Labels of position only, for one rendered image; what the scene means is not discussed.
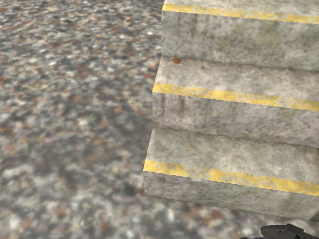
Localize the stairs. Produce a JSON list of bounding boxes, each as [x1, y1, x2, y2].
[[143, 0, 319, 221]]

